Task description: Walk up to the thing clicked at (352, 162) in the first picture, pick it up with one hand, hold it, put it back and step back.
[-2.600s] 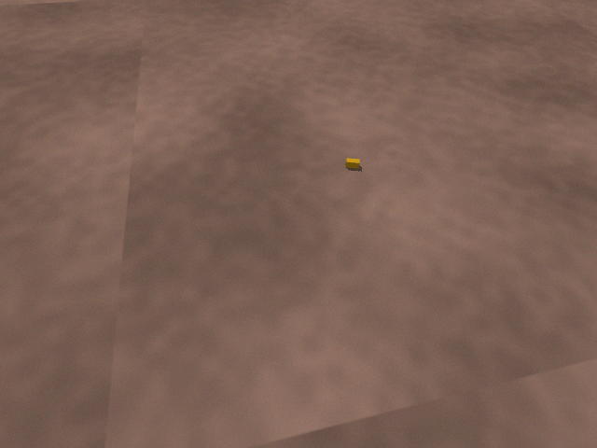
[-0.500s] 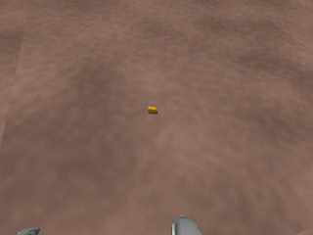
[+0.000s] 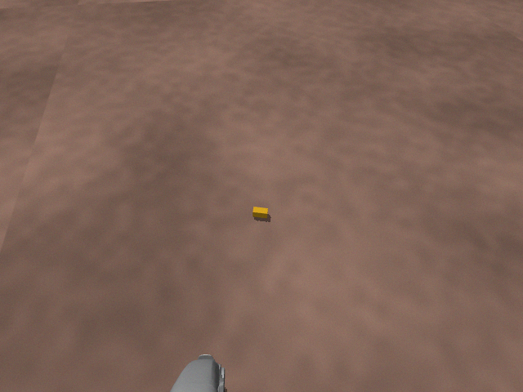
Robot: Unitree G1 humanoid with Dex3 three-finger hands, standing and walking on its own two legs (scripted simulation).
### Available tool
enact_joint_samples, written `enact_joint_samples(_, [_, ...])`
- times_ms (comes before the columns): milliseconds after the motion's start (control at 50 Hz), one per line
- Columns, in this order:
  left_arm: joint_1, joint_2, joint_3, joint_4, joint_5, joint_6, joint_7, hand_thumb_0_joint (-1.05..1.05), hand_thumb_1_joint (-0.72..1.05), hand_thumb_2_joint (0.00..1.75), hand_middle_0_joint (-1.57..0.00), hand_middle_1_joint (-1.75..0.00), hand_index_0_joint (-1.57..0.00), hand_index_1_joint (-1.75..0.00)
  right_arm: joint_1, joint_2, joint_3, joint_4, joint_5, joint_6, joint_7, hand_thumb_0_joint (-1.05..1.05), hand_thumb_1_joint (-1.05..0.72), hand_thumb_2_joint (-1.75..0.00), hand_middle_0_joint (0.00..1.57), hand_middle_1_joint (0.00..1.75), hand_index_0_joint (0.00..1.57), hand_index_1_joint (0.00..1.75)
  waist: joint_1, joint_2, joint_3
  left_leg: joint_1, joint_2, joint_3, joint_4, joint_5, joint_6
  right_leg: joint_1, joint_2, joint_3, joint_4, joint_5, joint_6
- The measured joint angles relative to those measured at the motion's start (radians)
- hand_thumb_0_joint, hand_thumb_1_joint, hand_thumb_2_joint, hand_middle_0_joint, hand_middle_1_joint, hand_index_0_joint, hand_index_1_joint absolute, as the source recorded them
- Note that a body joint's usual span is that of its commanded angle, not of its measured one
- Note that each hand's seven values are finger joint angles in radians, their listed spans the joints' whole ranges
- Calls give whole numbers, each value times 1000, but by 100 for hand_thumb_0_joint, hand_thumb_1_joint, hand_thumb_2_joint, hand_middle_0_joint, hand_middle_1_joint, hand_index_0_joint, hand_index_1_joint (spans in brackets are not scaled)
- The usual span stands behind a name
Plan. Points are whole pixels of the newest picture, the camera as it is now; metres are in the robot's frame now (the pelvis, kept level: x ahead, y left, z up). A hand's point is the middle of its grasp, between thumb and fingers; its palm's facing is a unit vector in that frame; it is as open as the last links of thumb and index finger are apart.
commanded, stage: walk up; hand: left
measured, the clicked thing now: (260, 212) +0.95 +0.05 -0.75
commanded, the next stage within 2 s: none
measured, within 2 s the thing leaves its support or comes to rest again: neither
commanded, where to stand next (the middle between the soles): +0.63 -0.23 m, yaw +4 degrees
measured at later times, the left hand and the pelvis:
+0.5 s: hand (167, 298) +0.29 +0.20 -0.14, palm faces -0.07 -0.93 -0.35, open 7.4 cm; pelvis +0.19 -0.08 -0.01, yaw -1 degrees
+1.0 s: hand (231, 274) +0.36 +0.09 -0.16, palm faces +0.04 -0.95 -0.32, open 7.4 cm; pelvis +0.35 -0.18 -0.01, yaw +2 degrees
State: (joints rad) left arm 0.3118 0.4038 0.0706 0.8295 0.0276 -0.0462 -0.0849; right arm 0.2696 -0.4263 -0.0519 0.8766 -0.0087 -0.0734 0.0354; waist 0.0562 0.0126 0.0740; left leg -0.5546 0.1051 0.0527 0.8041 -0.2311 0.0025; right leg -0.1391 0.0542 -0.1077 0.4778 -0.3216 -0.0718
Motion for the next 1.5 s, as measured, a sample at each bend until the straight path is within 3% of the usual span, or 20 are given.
enact_joint_samples(100, [42, 28, 3, -11, 1, 14, 3, 1, 90, 90, -21, -30, -21, -30, 1, 12, -3, 1, -2, -13, -8, 0, -90, -90, 20, 30, 21, 30, 18, -50, 11, 113, -50, 33, -222, 101, 31, 39, -1, -16, 97, -132, 4])
enact_joint_samples(140, [45, 27, 5, -2, -2, 29, 13, 1, 91, 90, -21, -30, -21, -30, -11, 21, -5, -17, -14, -27, -20, 0, -90, -90, 20, 30, 21, 30, 12, -94, 29, 127, -76, 57, -179, 68, 40, -20, -33, 19, 290, -177, 7])
enact_joint_samples(180, [49, 12, -6, 7, -1, 45, 17, 1, 91, 90, -21, -30, -20, -30, -17, 19, -4, -42, -7, -35, -29, 0, -90, -90, 20, 30, 21, 30, -5, -89, 30, 147, -63, 61, -146, 14, 44, -121, -15, 67, 519, -193, 19])
enact_joint_samples(240, [43, 21, -15, 21, 0, 54, 11, 1, 91, 90, -21, -30, -20, -30, -8, 33, 2, -60, 7, -37, -42, 0, -90, -90, 21, 30, 21, 30, -34, -101, 23, 226, -52, 64, -194, -2, 29, -250, -33, 123, 680, -127, 34])
enact_joint_samples(380, [-22, 56, 17, -8, -4, 51, -17, 1, 91, 90, -21, -30, -20, -30, 64, 23, 17, -38, 2, -40, -29, 0, -90, -90, 21, 30, 21, 30, -48, -118, 8, 354, -27, 56, -275, -34, -11, -394, -167, 169, 477, 9, 72])
enact_joint_samples(460, [-52, 57, 24, 2, -2, 55, -34, 1, 91, 90, -21, -30, -20, -30, 86, -8, 10, -23, -3, -38, -21, 0, -90, -90, 21, 30, 21, 30, -61, -97, -4, 391, -3, 55, -267, -81, -36, -371, -198, 151, 279, 89, 68])
enact_joint_samples(520, [-57, 59, 28, 13, 4, 47, -38, 1, 91, 90, -21, -30, -20, -30, 100, -33, 0, -10, -3, -25, -21, 0, -90, -90, 21, 30, 21, 30, -71, -72, -29, 399, 26, 46, -218, -145, -54, -305, -185, 110, 186, 101, 56])
enact_joint_samples(580, [-77, 36, 33, 19, 13, 22, -27, 0, 91, 90, -21, -30, -20, -30, 97, -57, -13, 14, -2, -1, -35, 0, -90, -90, 21, 30, 21, 30, -71, 8, -22, 337, 83, -31, -15, -227, 4, -284, -130, 53, 246, 75, 75])
enact_joint_samples(640, [-72, 11, 20, -2, 1, 3, -9, 0, 91, 90, -21, -30, -20, -30, 75, -46, -4, 43, 6, 26, -44, 0, -90, -90, 20, 30, 21, 30, -40, 10, -16, 205, -1, -70, 275, -235, 23, -252, -127, 46, 241, 41, 58])
enact_joint_samples(680, [-54, -7, 9, -6, -7, 1, 2, 0, 91, 90, -21, -30, -20, -30, 57, -40, 1, 48, 16, 26, -40, 1, -91, -90, 20, 30, 20, 30, -25, 21, -13, 135, -31, -66, 333, -183, 29, -205, -112, 38, 172, 59, 49])
enact_joint_samples(780, [-1, -13, -3, 1, -9, -3, 18, 0, 91, 90, -21, -30, -21, -30, 39, -16, 10, 26, 11, 10, -20, 0, -91, -90, 20, 30, 21, 30, -12, 32, -7, 39, -43, -54, 229, -72, 18, -100, -57, 8, 35, 82, 15])
enact_joint_samples(940, [55, 5, -1, -17, 1, 1, 23, 0, 90, 90, -21, -30, -21, -30, 31, 23, 15, 27, -2, 24, -8, 0, -90, -90, 20, 30, 21, 30, 11, -9, 7, 64, -44, -25, -65, -19, 6, 1, -2, -43, 0, 11, -9])
enact_joint_samples(1040, [74, 18, -6, -15, 3, 20, 23, 1, 90, 90, -21, -30, -21, -30, 19, 32, 7, -2, -5, -3, -17, 0, -90, -90, 20, 30, 21, 30, 2, -75, 15, 168, -80, 25, -205, 61, 35, -3, -38, -55, 156, -124, -1])
enact_joint_samples(1120, [57, -3, -16, 5, 3, 49, 26, 1, 91, 90, -21, -30, -20, -30, 7, 24, 2, -48, 0, -22, -39, 0, -90, -90, 21, 30, 21, 30, -28, -88, 25, 197, -84, 38, -152, -11, 44, -174, -39, 53, 553, -173, 28])
enact_joint_samples(1160, [44, 5, -18, 6, 2, 54, 21, 1, 91, 90, -21, -30, -21, -30, 12, 31, 5, -54, 5, -21, -46, 0, -90, -90, 21, 30, 21, 30, -41, -94, 23, 240, -76, 36, -187, -12, 37, -253, -50, 97, 647, -139, 38])
enact_joint_samples(1240, [12, 35, 0, -6, -4, 49, 12, 1, 91, 90, -21, -30, -21, -30, 45, 36, 17, -48, 3, -25, -40, 0, -90, -90, 21, 30, 21, 30, -52, -111, 17, 307, -64, 26, -249, -8, 12, -353, -121, 152, 588, -43, 59])
enact_joint_samples(1340, [-8, 49, 13, 6, -7, 43, -6, 0, 91, 90, -21, -30, -20, -30, 70, 8, 10, -37, -10, -17, -17, 0, -90, -90, 21, 30, 21, 30, -61, -88, 8, 352, -33, 26, -254, -52, 1, -358, -186, 147, 342, 46, 76])
enact_joint_samples(1420, [-8, 53, 16, 30, -7, 24, -2, 0, 91, 90, -21, -30, -20, -30, 85, -24, -2, -28, -13, 8, -9, 0, -90, -90, 21, 30, 21, 30, -78, -43, -16, 335, -3, 2, -174, -134, 0, -273, -171, 115, 199, 87, 72])
enact_joint_samples(1460, [-10, 46, 21, 38, 0, 2, 16, 0, 91, 90, -21, -30, -20, -30, 82, -38, -9, -15, -13, 29, -18, 0, -90, -90, 21, 30, 21, 30, -72, 2, -15, 291, 25, -34, -49, -209, 29, -256, -135, 92, 218, 71, 96])
enact_joint_samples(1500, [-20, 25, 10, 38, 2, -7, 35, 0, 91, 90, -21, -30, -20, -30, 66, -38, -12, 5, -8, 51, -32, 0, -90, -90, 20, 30, 21, 30, -60, 31, -3, 222, -19, -88, 117, -253, 31, -258, -128, 74, 257, 33, 95])
